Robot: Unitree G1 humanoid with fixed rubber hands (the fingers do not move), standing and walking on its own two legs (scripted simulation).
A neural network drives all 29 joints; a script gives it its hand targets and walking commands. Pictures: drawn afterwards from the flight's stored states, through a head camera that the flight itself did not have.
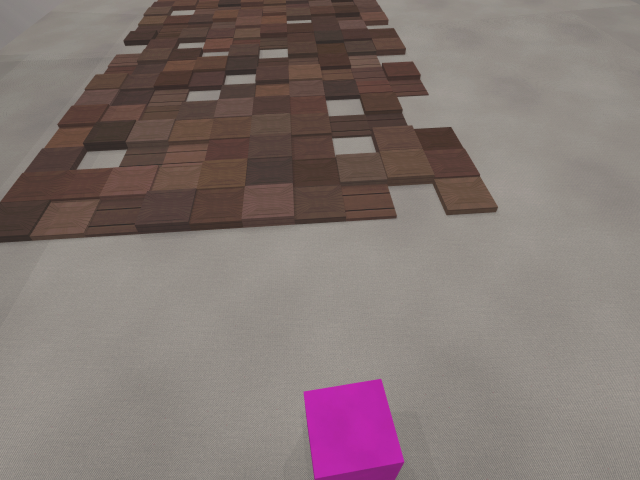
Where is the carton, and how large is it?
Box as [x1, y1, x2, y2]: [304, 379, 403, 479]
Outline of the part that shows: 380,379 304,391 304,400 314,479 395,478 403,463 403,458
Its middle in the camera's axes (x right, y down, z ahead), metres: +0.08 +0.55 +1.04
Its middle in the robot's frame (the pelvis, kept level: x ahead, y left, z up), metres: +0.38 -0.04 -0.66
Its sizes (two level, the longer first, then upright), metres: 0.210 0.200 0.250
